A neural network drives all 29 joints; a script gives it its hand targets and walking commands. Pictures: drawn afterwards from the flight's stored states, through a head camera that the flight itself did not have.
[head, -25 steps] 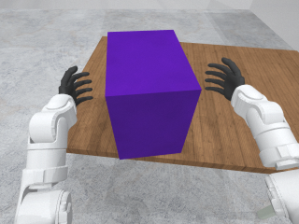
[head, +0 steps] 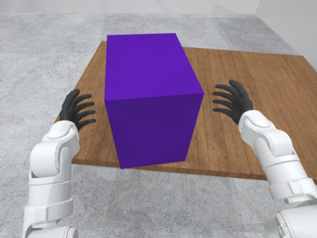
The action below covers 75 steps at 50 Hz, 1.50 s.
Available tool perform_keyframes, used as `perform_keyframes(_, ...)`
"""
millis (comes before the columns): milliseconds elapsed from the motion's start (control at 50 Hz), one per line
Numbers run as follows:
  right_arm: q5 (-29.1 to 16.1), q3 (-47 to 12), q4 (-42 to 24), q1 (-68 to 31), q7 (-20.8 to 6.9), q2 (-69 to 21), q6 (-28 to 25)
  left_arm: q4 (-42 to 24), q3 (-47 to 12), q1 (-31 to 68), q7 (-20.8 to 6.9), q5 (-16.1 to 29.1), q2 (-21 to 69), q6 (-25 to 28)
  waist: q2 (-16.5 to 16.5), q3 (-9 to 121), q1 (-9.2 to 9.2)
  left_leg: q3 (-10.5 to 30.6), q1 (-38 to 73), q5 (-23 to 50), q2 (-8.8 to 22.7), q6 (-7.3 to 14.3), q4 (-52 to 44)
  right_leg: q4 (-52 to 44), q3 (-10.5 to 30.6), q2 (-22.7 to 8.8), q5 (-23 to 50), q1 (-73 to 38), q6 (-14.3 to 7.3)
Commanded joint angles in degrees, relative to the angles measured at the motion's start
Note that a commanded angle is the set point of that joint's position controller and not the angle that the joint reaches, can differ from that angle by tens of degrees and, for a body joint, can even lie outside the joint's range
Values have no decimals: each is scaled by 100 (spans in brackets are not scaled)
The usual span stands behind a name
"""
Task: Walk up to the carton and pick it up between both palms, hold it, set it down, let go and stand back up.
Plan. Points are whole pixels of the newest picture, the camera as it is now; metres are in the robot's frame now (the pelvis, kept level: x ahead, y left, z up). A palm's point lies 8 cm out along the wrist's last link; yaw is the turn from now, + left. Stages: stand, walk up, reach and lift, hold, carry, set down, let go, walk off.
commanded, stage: set down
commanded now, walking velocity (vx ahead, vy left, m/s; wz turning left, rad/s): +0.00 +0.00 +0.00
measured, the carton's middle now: (148, 101) +0.46 +0.07 +0.09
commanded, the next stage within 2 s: none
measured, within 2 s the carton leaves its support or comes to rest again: neither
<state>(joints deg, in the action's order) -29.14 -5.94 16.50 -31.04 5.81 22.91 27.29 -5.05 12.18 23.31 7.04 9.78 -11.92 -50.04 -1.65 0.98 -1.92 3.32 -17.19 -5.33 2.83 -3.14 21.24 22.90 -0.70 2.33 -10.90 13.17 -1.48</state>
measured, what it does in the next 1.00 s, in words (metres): stands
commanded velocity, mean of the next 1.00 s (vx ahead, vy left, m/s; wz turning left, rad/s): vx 0.00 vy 0.00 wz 0.00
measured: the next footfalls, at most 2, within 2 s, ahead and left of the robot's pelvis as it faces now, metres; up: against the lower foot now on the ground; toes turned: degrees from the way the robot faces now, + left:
none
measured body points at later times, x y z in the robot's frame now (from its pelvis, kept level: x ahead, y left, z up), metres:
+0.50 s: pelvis +0.01 +0.01 +0.00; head +0.01 +0.03 +0.45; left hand +0.29 +0.23 +0.09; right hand +0.32 -0.18 +0.09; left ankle +0.06 +0.15 -0.74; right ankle +0.01 -0.10 -0.74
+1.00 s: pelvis +0.02 +0.01 +0.00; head +0.02 +0.03 +0.45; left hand +0.24 +0.23 +0.01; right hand +0.24 -0.19 +0.03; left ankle +0.06 +0.15 -0.74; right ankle +0.01 -0.10 -0.74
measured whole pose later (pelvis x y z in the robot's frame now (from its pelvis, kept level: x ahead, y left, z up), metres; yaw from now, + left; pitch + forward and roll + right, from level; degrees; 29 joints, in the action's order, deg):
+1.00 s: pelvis +0.02 +0.01 +0.00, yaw -2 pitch -3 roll +0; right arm -14.6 -0.8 4.2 14.2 -0.2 13.1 3.6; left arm -1.4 1.2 -13.3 9.3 7.1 -8.7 -15.0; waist -2.4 -3.1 -2.9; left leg 0.4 -8.3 -6.4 1.8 -1.9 18.0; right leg 20.7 2.1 1.0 -11.7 5.6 -0.6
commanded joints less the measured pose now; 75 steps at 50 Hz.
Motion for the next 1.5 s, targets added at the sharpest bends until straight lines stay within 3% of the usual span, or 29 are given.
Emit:
perform_keyframes(0,107,849,-1464,-2390,7,989,-333,-1563,136,2354,51,-10,-1082,356,204,2470,28,-415,1335,438,-437,216,-34,-407,29,16,342,-485,370)
perform_keyframes(40,130,692,-1548,-1142,-21,713,-372,-1653,17,1092,41,-86,-614,392,113,2046,87,-387,1521,620,-432,204,-35,-469,88,-8,548,-621,345)
perform_keyframes(80,180,1024,-2204,-2513,26,991,-395,-1807,-58,2483,77,144,-1024,503,243,2348,136,-415,1151,231,-454,217,-75,-463,167,-51,30,-287,347)
perform_keyframes(100,111,871,-2082,-1493,7,724,-442,-1853,-33,1392,143,50,-740,547,173,2315,2,-430,1372,433,-446,216,-68,-437,147,-16,323,-464,359)
perform_keyframes(140,203,971,-2353,-972,9,752,-600,-2459,-93,1046,165,4,-693,657,486,2461,150,-383,1752,1111,-462,126,-4,-324,41,60,965,-454,328)
perform_keyframes(200,208,800,-2558,-218,29,738,-744,-2397,11,274,69,-123,-526,705,332,2027,179,-382,1891,1411,-458,93,72,-388,56,38,1181,-516,331)
perform_keyframes(280,288,1015,-2640,-78,-112,775,-819,-2428,-210,219,148,-39,-455,902,410,1810,152,-335,1726,893,-431,80,27,-480,-39,56,411,-162,249)
perform_keyframes(300,359,1027,-2703,473,-146,727,-886,-2327,-186,-351,112,-110,-312,1021,228,1646,161,-351,1830,1009,-400,99,-42,-542,-19,70,454,-232,248)
perform_keyframes(320,355,1043,-2851,-148,-169,662,-883,-2299,-224,434,122,-15,-464,1095,202,1708,111,-332,1726,794,-415,136,-27,-542,47,19,257,-23,266)
perform_keyframes(360,348,937,-2766,996,-250,450,-956,-2294,-244,-835,109,-154,-190,1206,159,1495,64,-314,1879,992,-410,136,-91,-605,124,-22,568,-304,214)
perform_keyframes(420,458,1074,-3349,441,-273,668,-1182,-2676,-301,-269,176,-6,-398,1492,203,1885,56,-337,1829,1115,-450,110,8,-491,25,65,619,-102,213)
perform_keyframes(480,504,1033,-3076,1504,-363,593,-1357,-2353,-341,-1387,121,-156,-112,1751,124,1367,3,-335,2034,1308,-442,77,-95,-665,69,46,669,-96,195)
perform_keyframes(540,751,1146,-3211,1381,-416,632,-1430,-2350,-374,-1015,132,-121,-214,1959,-28,1306,50,-328,1908,944,-397,136,-163,-662,108,23,348,27,183)
perform_keyframes(560,698,899,-3099,2643,-437,252,-1581,-2296,-363,-2327,77,-286,131,2102,-174,1040,-35,-333,2168,1248,-414,121,-170,-706,108,51,717,-322,186)
perform_keyframes(580,769,919,-3355,2352,-412,322,-1751,-2336,-304,-2018,-11,-309,-77,2246,-138,1095,-93,-392,2177,1526,-440,111,-207,-742,145,8,1005,-348,186)
perform_keyframes(640,852,1083,-3111,2128,-502,486,-1853,-2059,-455,-1508,89,-202,-332,2615,-6,1069,-76,-401,1902,769,-423,99,-335,-752,224,-10,184,36,147)
perform_keyframes(780,1073,908,-2654,3651,-603,-39,-2432,-1631,-745,-2810,144,-402,9,3368,13,534,-48,-443,2170,732,-457,150,-412,-997,272,-120,126,8,60)
perform_keyframes(840,1260,981,-2776,2908,-617,1,-2563,-1230,-861,-2032,163,-263,-159,3649,-147,441,-137,-534,1879,128,-477,184,-476,-1067,361,-190,-552,187,105)
perform_keyframes(860,1381,750,-2538,3804,-618,-326,-2621,-1009,-905,-2879,155,-419,21,3671,-228,158,-95,-538,1968,87,-481,186,-459,-1083,359,-194,-391,-15,84)
perform_keyframes(940,1480,985,-2828,3145,-628,-225,-2820,-1070,-958,-2249,300,-251,-296,4018,86,513,-78,-552,1878,-136,-472,207,-412,-989,314,-179,-566,267,78)
perform_keyframes(1100,1836,938,-1969,3873,-606,-257,-2880,-391,-1058,-2840,193,-576,-22,3960,134,206,113,-568,2144,195,-425,163,-407,-1021,177,-84,-222,126,94)
perform_keyframes(1140,1805,996,-2312,3587,-687,-136,-3016,-966,-997,-2644,273,-518,-41,4104,52,533,-61,-531,2210,554,-383,109,-378,-936,140,-56,-61,134,98)
perform_keyframes(1280,1886,793,-1189,4461,-820,-120,-3284,450,-1023,-3582,71,-780,87,4328,-18,89,59,-521,2549,1095,-355,38,-332,-1115,136,-9,442,-12,37)
perform_keyframes(1300,1722,860,-1649,4139,-873,-97,-3397,-282,-1105,-3243,145,-652,-23,4533,12,442,44,-454,2544,1172,-283,37,-336,-1051,39,42,459,-106,23)
perform_keyframes(1340,1913,780,-1079,4546,-934,-260,-3391,369,-1067,-3450,110,-809,-61,4584,-64,130,39,-511,2430,952,-325,141,-378,-1142,148,-39,439,-158,13)
perform_keyframes(1400,1847,822,-1222,4315,-964,-128,-3576,38,-1163,-3423,167,-721,21,4707,64,248,-13,-499,2500,1423,-303,75,-250,-1020,119,10,764,-219,1)
perform_keyframes(1440,1941,717,-572,4390,-947,-175,-3511,856,-1159,-3559,56,-892,-63,4541,169,-5,38,-500,2489,1329,-336,73,-245,-1126,142,-12,760,-215,-39)
perform_keyframes(1460,1703,787,-1553,4071,-985,-117,-3742,-478,-1154,-3222,192,-636,-98,4791,211,467,-132,-490,2401,1605,-298,76,-163,-970,92,6,884,-325,11)
perform_keyframes(1480,1846,825,-698,4364,-972,-168,-3654,674,-1130,-3382,113,-822,22,4703,222,-75,81,-499,2420,1337,-317,101,-248,-1054,155,-19,703,-86,-10)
